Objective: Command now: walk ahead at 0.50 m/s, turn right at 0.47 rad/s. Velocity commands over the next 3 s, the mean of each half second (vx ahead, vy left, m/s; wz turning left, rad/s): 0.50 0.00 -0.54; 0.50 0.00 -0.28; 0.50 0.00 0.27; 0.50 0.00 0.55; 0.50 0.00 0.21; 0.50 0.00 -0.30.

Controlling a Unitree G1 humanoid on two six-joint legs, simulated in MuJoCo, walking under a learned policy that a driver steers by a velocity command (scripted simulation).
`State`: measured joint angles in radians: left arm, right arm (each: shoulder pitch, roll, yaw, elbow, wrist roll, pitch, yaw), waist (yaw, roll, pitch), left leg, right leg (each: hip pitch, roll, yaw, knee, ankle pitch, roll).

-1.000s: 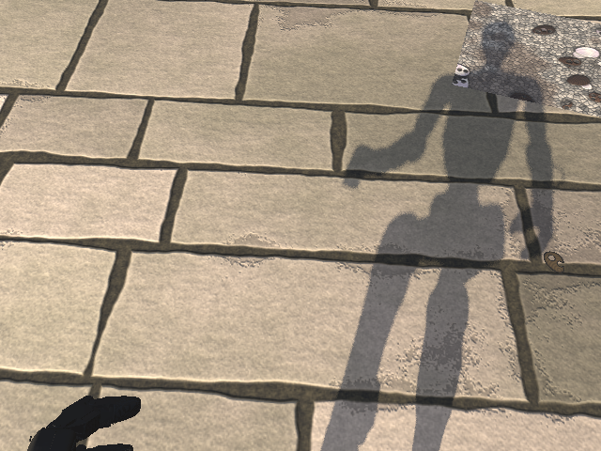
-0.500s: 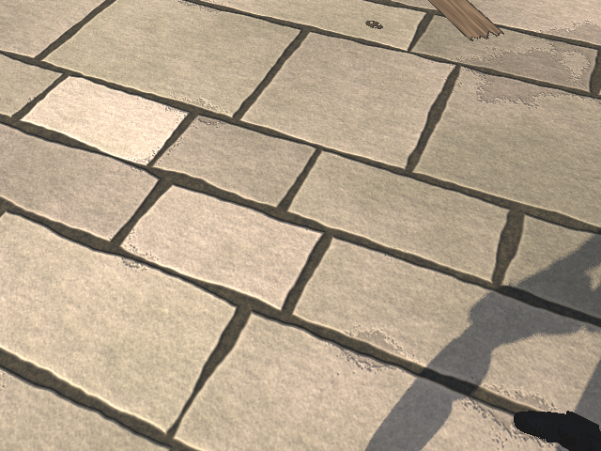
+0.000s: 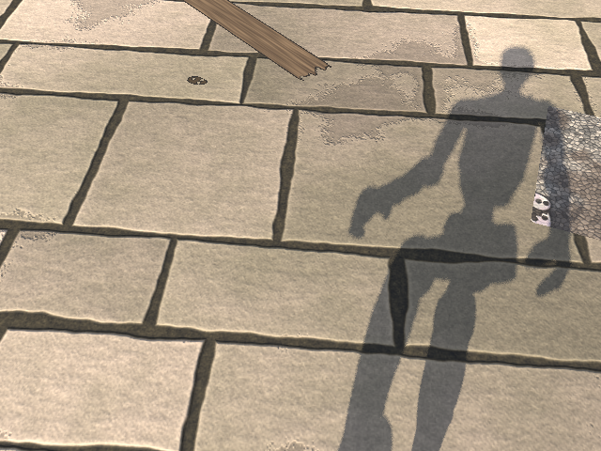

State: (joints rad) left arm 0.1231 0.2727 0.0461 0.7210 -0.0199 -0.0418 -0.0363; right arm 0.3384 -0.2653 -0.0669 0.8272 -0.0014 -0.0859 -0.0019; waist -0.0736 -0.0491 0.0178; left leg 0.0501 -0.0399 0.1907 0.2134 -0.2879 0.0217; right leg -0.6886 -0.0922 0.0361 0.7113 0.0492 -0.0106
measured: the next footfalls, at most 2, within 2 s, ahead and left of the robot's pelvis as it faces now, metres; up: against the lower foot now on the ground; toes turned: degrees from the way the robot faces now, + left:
right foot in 0.12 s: +0.25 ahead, -0.13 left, +0.00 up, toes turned -6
left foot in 0.60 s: +0.55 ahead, +0.01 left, +0.00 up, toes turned -25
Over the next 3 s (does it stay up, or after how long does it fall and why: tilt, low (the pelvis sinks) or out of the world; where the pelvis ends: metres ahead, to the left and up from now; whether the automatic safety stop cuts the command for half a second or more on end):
stays up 1.58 -0.20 0.00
